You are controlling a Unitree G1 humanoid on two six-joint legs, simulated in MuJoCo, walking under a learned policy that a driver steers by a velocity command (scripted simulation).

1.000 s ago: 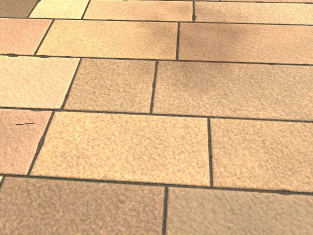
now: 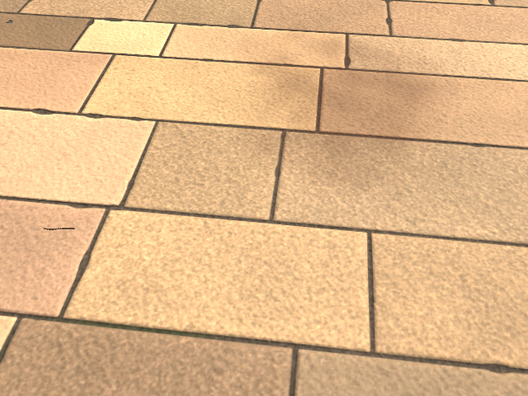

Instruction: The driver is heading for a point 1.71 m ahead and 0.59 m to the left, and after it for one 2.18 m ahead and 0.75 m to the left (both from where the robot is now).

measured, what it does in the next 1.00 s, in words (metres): walks ahead, turning left: left foot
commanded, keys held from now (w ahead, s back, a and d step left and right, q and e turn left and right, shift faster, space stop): no key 0.04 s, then w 0.40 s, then w+q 0.56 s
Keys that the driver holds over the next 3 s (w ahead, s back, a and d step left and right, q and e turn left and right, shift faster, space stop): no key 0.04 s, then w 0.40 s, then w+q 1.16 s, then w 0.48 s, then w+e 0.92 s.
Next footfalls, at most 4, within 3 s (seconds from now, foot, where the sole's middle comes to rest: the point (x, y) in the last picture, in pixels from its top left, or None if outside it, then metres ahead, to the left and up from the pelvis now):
0.84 left None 0.45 0.03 -0.78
1.38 right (278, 293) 0.83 0.00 -0.78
1.88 left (166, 274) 0.89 0.33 -0.78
2.44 right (161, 191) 1.24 0.40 -0.78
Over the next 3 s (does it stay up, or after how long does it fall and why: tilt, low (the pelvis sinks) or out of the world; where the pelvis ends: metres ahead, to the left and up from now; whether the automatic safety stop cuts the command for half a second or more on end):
stays up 1.33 0.54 -0.02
